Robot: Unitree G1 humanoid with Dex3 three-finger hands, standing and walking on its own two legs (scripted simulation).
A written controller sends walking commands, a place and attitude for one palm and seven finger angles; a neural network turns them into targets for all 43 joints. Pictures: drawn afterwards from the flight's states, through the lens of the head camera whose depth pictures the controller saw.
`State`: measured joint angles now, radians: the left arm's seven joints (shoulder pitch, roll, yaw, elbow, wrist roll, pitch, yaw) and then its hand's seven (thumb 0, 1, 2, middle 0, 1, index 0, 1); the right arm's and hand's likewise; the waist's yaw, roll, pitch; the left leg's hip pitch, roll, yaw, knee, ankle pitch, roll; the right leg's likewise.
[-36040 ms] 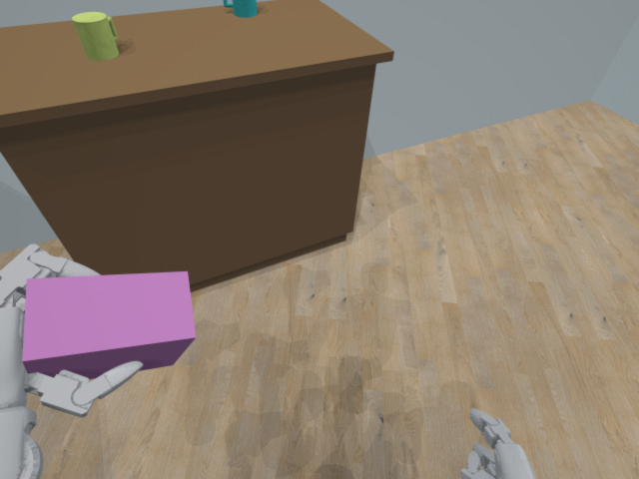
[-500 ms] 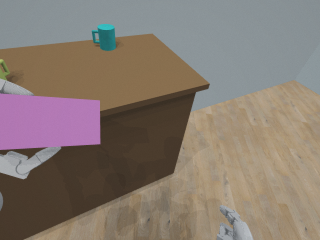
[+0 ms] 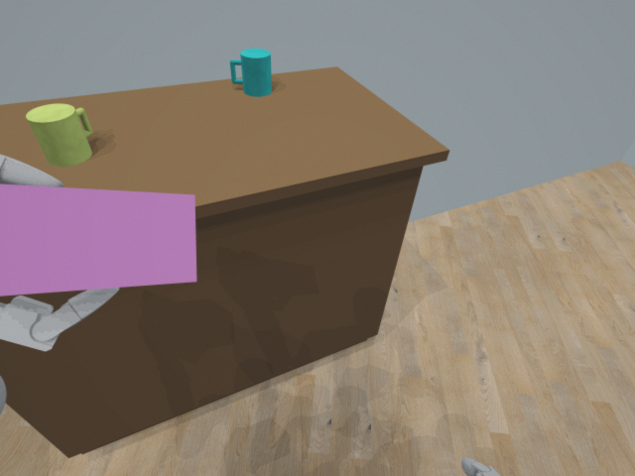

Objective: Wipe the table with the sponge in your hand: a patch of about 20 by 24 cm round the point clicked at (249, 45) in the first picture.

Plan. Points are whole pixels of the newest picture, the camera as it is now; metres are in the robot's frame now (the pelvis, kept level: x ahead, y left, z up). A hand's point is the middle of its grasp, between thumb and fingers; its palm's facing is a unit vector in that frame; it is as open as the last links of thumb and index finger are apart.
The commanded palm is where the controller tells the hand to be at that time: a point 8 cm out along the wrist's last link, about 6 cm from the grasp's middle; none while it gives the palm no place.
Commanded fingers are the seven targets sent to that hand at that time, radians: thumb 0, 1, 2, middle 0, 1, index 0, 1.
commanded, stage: stop stepping back and stand still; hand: left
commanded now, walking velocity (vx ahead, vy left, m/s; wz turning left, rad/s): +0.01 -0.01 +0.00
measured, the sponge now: (123, 241) +0.23 +0.19 +0.26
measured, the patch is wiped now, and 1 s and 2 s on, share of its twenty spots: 0.95 0.95 0.95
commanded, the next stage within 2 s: stand and wait in 0.10 s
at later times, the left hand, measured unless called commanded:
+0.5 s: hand (33, 206) +0.24 +0.26 +0.28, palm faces +0.54 -0.77 -0.35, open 10.6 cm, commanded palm +0.18 +0.29 +0.29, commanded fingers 0.00 0.10 1.30 -1.20 -1.60 -1.20 -1.60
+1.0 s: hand out of the picture +0.20 +0.27 +0.27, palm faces +0.52 -0.79 -0.32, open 10.6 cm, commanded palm +0.15 +0.31 +0.29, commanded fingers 0.00 0.10 1.30 -1.20 -1.60 -1.20 -1.60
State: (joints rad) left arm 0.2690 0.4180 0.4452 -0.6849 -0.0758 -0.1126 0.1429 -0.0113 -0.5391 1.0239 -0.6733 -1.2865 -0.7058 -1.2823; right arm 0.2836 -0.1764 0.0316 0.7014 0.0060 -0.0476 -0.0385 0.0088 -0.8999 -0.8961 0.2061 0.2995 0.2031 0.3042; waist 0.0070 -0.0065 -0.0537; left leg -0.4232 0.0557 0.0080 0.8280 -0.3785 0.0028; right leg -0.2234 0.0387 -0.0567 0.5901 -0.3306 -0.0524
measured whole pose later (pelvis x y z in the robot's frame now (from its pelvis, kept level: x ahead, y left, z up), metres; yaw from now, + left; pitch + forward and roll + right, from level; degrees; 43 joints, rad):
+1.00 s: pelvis -0.01 +0.03 +0.01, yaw +0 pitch -1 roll -2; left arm 0.29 0.40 0.46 -0.60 -0.07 -0.14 0.15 -0.01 -0.54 1.03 -0.67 -1.29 -0.70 -1.29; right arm 0.20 -0.20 0.02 0.63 0.02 -0.05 -0.05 0.01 -0.90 -0.90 0.21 0.30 0.20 0.30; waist 0.00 0.04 -0.02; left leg -0.30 0.03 -0.01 0.51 -0.20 0.01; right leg -0.19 0.04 -0.03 0.42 -0.22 -0.01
